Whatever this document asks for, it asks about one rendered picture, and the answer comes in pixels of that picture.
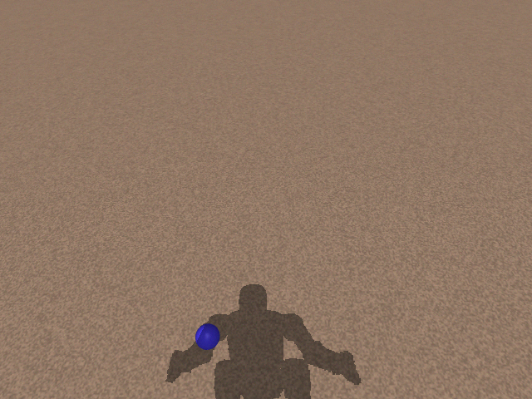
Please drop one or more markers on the ball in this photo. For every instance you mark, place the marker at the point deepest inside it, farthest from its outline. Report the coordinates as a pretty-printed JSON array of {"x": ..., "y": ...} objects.
[{"x": 207, "y": 336}]

